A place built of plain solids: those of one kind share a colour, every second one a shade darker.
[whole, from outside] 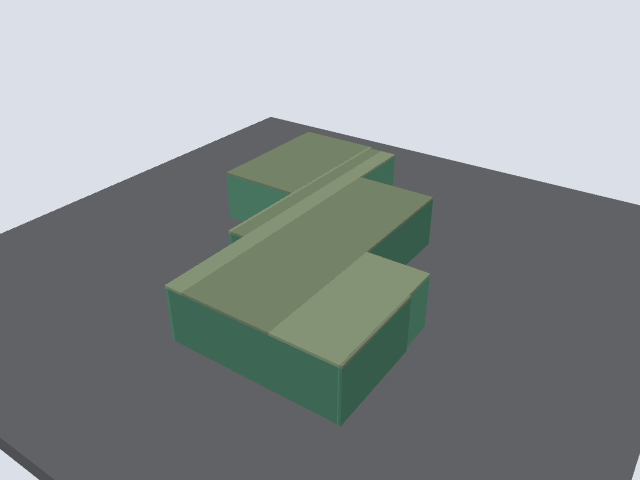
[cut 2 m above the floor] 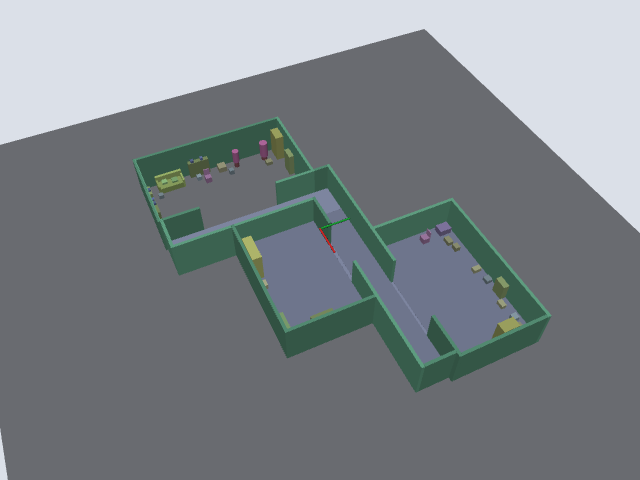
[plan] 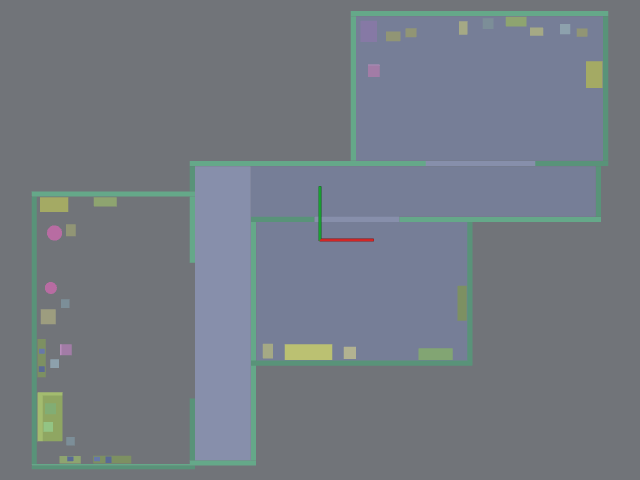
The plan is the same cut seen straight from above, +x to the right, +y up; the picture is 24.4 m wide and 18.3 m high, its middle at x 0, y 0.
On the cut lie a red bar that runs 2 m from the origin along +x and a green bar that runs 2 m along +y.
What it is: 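A storey of a split-level house; a hall and three lower rooms open beside it; the rooms' floors lie 0.72 m, 0.158 m and not at all below the hall's; a bare drop, one riser, a flush line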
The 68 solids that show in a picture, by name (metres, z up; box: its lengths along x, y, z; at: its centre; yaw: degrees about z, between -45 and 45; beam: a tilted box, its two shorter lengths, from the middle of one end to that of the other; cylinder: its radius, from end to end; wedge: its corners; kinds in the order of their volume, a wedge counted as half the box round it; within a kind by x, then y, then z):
{
 "floor_1": {"box": [2.13, 11.22, 0.77], "at": [-3.7, -2.79, 0.34]},
 "floor_2": {"box": [3.24, 0.2, 0.77], "at": [1.41, 0.78, 0.34]},
 "floor_3": {"box": [8.05, 5.28, 0.77], "at": [1.59, -1.96, 0.34]},
 "floor_4": {"box": [13.15, 1.93, 0.77], "at": [3.94, 1.85, 0.34]},
 "floor_5": {"box": [9.42, 5.52, 0.61], "at": [6.08, 5.78, 0.26]},
 "floor_6": {"box": [4.18, 0.2, 0.61], "at": [6.12, 2.92, 0.26]},
 "wall_1": {"box": [0.2, 10.19, 3.37], "at": [-10.89, -3.44, 1.64]},
 "wall_2": {"box": [6.23, 0.14, 3.37], "at": [-7.88, -8.67, 1.64]},
 "wall_3": {"box": [6.23, 0.2, 3.37], "at": [-7.88, 1.75, 1.64]},
 "wall_4": {"box": [8.56, 0.06, 3.37], "at": [-6.71, -8.57, 1.64]},
 "wall_5": {"box": [0.2, 2.36, 3.37], "at": [-4.87, -7.22, 1.64]},
 "wall_6": {"box": [0.2, 2.53, 3.37], "at": [-4.87, 0.39, 1.64]},
 "wall_7": {"box": [0.2, 0.96, 3.37], "at": [-4.87, 2.33, 1.64]},
 "wall_8": {"box": [2.53, 0.14, 3.37], "at": [-3.7, -8.47, 1.64]},
 "wall_9": {"box": [0.2, 3.61, 3.37], "at": [-2.54, -6.6, 1.64]},
 "wall_10": {"box": [0.2, 5.28, 3.37], "at": [-2.54, -1.96, 1.64]},
 "wall_11": {"box": [2.42, 0.2, 3.37], "at": [-1.43, 0.78, 1.64]},
 "wall_12": {"box": [9.0, 0.2, 3.37], "at": [-0.47, 2.92, 1.64]},
 "wall_13": {"box": [0.2, 5.52, 3.37], "at": [1.27, 5.78, 1.64]},
 "wall_14": {"box": [8.45, 0.2, 3.37], "at": [1.59, -4.69, 1.64]},
 "wall_15": {"box": [0.2, 5.28, 3.37], "at": [5.71, -1.96, 1.64]},
 "wall_16": {"box": [9.82, 0.2, 3.37], "at": [6.08, 8.64, 1.64]},
 "wall_17": {"box": [7.69, 0.2, 3.37], "at": [6.87, 0.78, 1.64]},
 "wall_18": {"box": [2.78, 0.2, 3.37], "at": [9.6, 2.92, 1.64]},
 "wall_19": {"box": [0.2, 1.93, 3.37], "at": [10.62, 1.85, 1.64]},
 "wall_20": {"box": [0.2, 5.52, 3.37], "at": [10.89, 5.78, 1.64]},
 "roof_1": {"box": [6.23, 0.14, 0.16], "at": [-7.88, -8.67, 3.4]},
 "roof_2": {"box": [8.56, 3.81, 0.16], "at": [-6.71, -6.7, 3.4]},
 "roof_3": {"box": [16.81, 5.48, 0.16], "at": [-2.59, -2.06, 3.4]},
 "roof_4": {"box": [21.71, 1.17, 0.16], "at": [-0.14, 1.27, 3.4]},
 "roof_5": {"box": [15.68, 0.96, 0.16], "at": [2.87, 2.33, 3.4]},
 "roof_6": {"box": [15.96, 0.2, 0.16], "at": [3.01, 2.92, 3.4]},
 "roof_7": {"box": [9.82, 5.72, 0.16], "at": [6.08, 5.88, 3.4]},
 "wardrobe_1": {"box": [1.08, 0.57, 2.07], "at": [-10.13, 1.35, 0.98]},
 "wardrobe_2": {"box": [1.81, 0.6, 2.11], "at": [-0.44, -4.27, 1.77]},
 "wardrobe_3": {"box": [0.64, 1.02, 2.15], "at": [10.45, 6.3, 1.64]},
 "case_1": {"box": [0.32, 1.46, 1.35], "at": [-10.61, -4.5, 0.62]},
 "case_2": {"box": [0.81, 0.29, 1.0], "at": [-9.53, -8.37, 0.45]},
 "case_3": {"box": [0.88, 0.36, 1.74], "at": [-8.19, 1.45, 0.82]},
 "case_4": {"box": [1.46, 0.29, 1.07], "at": [-7.92, -8.37, 0.48]},
 "case_5": {"box": [0.35, 1.33, 1.69], "at": [5.42, -2.41, 1.57]},
 "case_6": {"box": [0.79, 0.38, 1.14], "at": [7.48, 8.32, 1.13]},
 "sofa_1": {"box": [0.2, 1.87, 0.95], "at": [-10.67, -6.74, 0.42]},
 "sofa_2": {"box": [0.76, 0.12, 0.72], "at": [-10.19, -7.61, 0.31]},
 "sofa_3": {"box": [0.76, 1.62, 0.49], "at": [-10.19, -6.74, 0.2]},
 "sofa_4": {"box": [0.76, 0.12, 0.72], "at": [-10.19, -5.87, 0.31]},
 "sideboard_1": {"box": [1.31, 0.45, 0.79], "at": [4.41, -4.35, 1.12]},
 "bush_1": {"cylinder": 0.23, "from": [-10.26, -1.83, 0.45], "to": [-10.26, -1.83, 1.42]},
 "bush_2": {"cylinder": 0.29, "from": [-10.12, 0.27, 0.37], "to": [-10.12, 0.27, 1.53]},
 "toybox_1": {"box": [0.38, 0.46, 0.34], "at": [-9.5, 0.37, 0.12]},
 "toybox_2": {"box": [0.4, 0.56, 0.35], "at": [-1.99, -4.24, 0.9]},
 "toybox_3": {"box": [0.56, 0.37, 0.29], "at": [2.8, 7.76, 0.71]},
 "toybox_4": {"box": [0.42, 0.34, 0.34], "at": [3.47, 7.9, 0.73]},
 "toybox_5": {"box": [0.33, 0.52, 0.28], "at": [5.46, 8.08, 0.71]},
 "toybox_6": {"box": [0.51, 0.32, 0.27], "at": [8.26, 7.94, 0.7]},
 "toybox_7": {"box": [0.41, 0.31, 0.34], "at": [9.99, 7.91, 0.73]},
 "pouf_1": {"box": [0.57, 0.57, 0.46], "at": [-10.36, -2.93, 0.18]},
 "pouf_2": {"box": [0.47, 0.47, 0.39], "at": [1.14, -4.3, 0.92]},
 "lowtable_1": {"box": [0.63, 0.81, 0.45], "at": [1.86, 7.95, 0.79]},
 "basket_1": {"box": [0.34, 0.34, 0.39], "at": [-10.12, -4.71, 0.14]},
 "basket_2": {"box": [0.33, 0.33, 0.41], "at": [-9.71, -2.42, 0.15]},
 "basket_3": {"box": [0.33, 0.33, 0.35], "at": [-9.51, -7.67, 0.13]},
 "basket_4": {"box": [0.41, 0.41, 0.27], "at": [6.41, 8.25, 0.7]},
 "basket_5": {"box": [0.39, 0.39, 0.33], "at": [9.35, 8.04, 0.73]},
 "chair_1": {"box": [0.4, 0.42, 0.48], "at": [-9.66, -4.18, 0.19]},
 "chair_2": {"box": [0.45, 0.44, 0.42], "at": [2.05, 6.43, 0.77]},
 "cushion_1": {"box": [0.37, 0.37, 0.16], "at": [-10.36, -7.13, 0.52]},
 "cushion_2": {"box": [0.42, 0.42, 0.13], "at": [-10.28, -6.43, 0.51]}
}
